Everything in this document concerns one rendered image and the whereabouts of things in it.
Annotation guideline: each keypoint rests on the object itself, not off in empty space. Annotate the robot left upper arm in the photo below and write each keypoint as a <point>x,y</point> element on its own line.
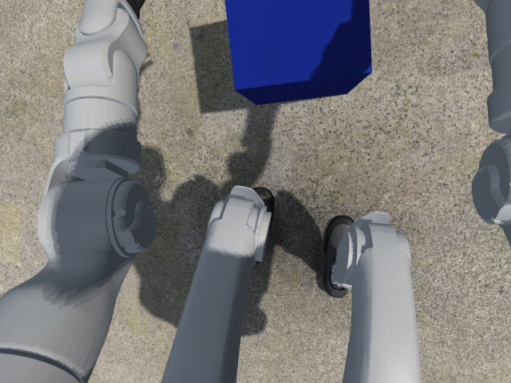
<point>54,325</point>

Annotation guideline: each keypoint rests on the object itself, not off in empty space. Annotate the left robot shin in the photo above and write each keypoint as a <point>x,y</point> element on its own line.
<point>238,191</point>

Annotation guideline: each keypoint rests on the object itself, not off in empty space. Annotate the robot right forearm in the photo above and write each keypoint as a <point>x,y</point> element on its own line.
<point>498,28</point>

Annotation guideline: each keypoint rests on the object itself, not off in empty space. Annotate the robot left forearm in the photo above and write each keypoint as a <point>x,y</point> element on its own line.
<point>99,139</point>

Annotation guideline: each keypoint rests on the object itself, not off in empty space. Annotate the carton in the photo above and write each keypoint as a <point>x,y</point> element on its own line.
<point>288,50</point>

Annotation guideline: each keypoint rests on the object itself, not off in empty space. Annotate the robot shin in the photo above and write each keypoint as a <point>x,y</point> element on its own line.
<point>370,217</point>
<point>238,191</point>

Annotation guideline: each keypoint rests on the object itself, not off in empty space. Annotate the robot right upper arm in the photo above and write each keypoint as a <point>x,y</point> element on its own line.
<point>491,186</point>

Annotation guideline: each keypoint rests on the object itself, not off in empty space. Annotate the right robot shin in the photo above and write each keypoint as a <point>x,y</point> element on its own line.
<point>370,217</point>

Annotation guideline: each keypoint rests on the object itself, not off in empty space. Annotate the left robot hand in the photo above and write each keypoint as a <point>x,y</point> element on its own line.
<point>136,6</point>

